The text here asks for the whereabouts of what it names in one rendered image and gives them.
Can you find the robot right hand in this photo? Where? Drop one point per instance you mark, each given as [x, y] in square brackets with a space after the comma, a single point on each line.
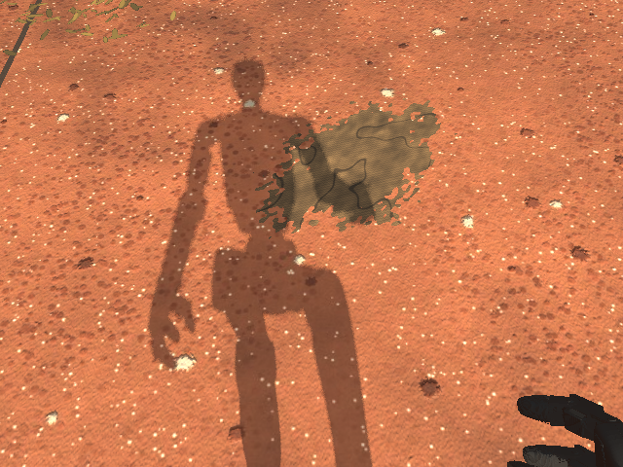
[581, 417]

